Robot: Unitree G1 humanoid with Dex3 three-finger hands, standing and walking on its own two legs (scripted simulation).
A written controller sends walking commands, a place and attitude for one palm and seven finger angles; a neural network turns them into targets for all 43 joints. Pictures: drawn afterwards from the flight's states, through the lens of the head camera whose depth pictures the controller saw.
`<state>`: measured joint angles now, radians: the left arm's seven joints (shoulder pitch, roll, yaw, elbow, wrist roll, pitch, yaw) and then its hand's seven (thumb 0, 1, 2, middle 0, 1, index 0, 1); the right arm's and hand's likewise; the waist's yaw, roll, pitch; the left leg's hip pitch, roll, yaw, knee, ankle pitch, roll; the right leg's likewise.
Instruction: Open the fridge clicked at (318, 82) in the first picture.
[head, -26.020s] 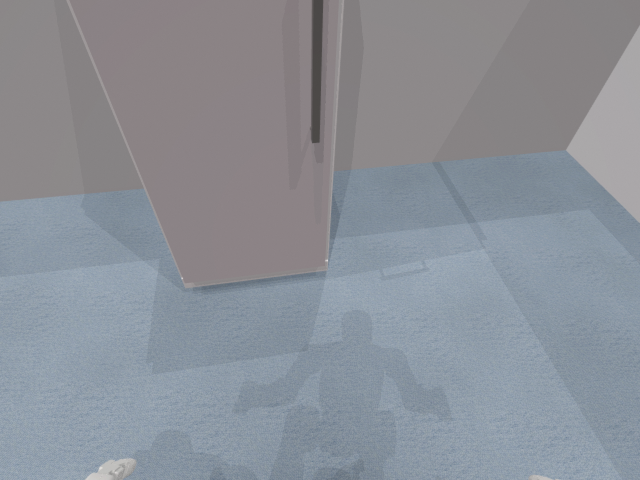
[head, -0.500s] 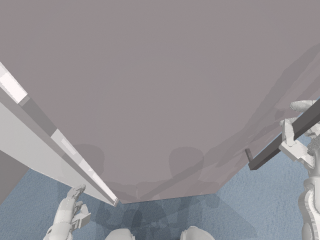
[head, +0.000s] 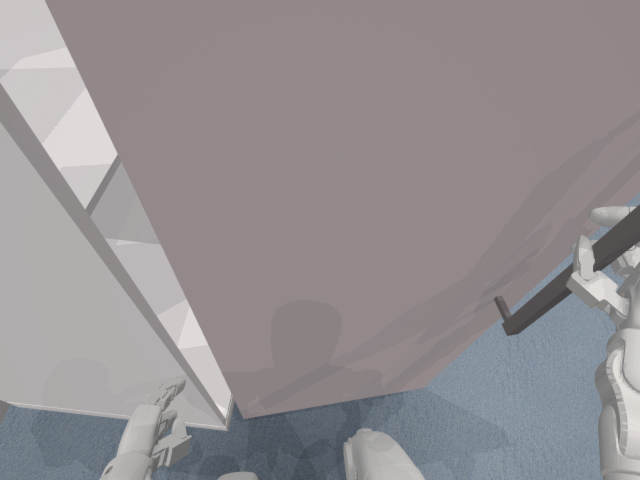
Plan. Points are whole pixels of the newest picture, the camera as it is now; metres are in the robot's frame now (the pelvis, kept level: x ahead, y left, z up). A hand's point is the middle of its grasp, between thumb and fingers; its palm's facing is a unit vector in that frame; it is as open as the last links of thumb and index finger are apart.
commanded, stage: stop walking and hold the door back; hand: right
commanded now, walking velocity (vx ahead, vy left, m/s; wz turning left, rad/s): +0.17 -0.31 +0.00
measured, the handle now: (599, 232) +0.36 -0.29 +0.14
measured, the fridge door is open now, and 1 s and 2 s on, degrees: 75 71 71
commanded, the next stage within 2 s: loosen the grip on the handle in 0.94 s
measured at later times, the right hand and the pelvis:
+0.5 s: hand (579, 251) +0.34 -0.27 +0.13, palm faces +0.22 +0.96 -0.18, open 5.5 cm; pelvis -0.09 -0.05 +0.01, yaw -4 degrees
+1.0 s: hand (575, 246) +0.34 -0.26 +0.14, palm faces +0.31 +0.94 -0.16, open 5.5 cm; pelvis -0.10 -0.02 +0.00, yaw -3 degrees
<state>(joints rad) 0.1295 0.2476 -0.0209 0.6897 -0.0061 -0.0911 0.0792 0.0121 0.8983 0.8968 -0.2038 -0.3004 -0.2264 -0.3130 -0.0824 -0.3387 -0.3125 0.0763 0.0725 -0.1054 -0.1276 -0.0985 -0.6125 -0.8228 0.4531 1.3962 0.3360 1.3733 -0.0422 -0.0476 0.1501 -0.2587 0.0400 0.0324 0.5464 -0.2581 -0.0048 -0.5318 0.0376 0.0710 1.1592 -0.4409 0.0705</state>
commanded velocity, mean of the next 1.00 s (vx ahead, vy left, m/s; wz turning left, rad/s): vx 0.11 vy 0.04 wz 0.00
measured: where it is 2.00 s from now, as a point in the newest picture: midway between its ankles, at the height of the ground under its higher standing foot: outside the picture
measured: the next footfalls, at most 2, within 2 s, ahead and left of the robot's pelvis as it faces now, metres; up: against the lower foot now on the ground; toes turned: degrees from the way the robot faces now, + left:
right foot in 0.30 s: -0.05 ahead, -0.16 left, +0.00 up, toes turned -8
left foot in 0.72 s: -0.02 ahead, +0.09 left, +0.00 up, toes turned +2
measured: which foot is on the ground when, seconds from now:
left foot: down 0.00-0.32, up 0.34-0.70, down 0.72-1.00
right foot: up 0.00-0.28, down 0.30-0.74, up 0.76-0.96, down 0.98-1.00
